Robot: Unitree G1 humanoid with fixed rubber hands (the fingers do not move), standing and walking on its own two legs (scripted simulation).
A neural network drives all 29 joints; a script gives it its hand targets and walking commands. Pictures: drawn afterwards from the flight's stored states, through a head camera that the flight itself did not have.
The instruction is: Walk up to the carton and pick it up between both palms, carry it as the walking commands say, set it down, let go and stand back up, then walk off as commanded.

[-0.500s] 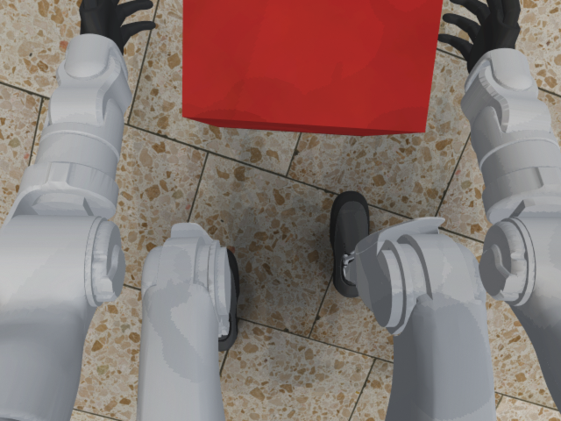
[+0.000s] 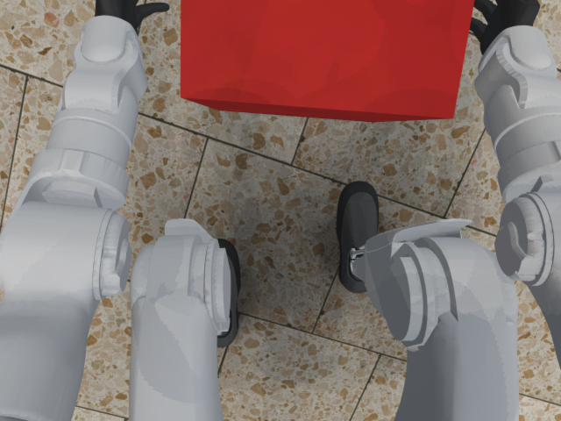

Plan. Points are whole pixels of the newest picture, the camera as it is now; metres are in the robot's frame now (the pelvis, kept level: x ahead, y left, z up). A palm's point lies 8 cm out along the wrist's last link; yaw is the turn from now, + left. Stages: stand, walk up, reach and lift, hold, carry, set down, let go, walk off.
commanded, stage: reach and lift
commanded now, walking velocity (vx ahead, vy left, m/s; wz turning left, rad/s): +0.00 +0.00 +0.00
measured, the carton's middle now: (310, 49) +0.51 -0.06 -0.24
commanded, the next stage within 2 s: none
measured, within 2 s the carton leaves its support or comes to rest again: leaves its support in 1.26 s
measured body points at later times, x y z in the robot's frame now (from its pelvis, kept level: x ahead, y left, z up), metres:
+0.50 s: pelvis +0.00 -0.01 +0.00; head +0.37 -0.01 +0.25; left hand +0.55 +0.12 -0.19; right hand +0.53 -0.24 -0.18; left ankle +0.08 +0.12 -0.34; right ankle +0.17 -0.14 -0.34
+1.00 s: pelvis -0.01 -0.01 +0.00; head +0.36 -0.01 +0.25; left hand +0.56 +0.12 -0.19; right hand +0.53 -0.24 -0.18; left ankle +0.08 +0.12 -0.34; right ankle +0.17 -0.14 -0.34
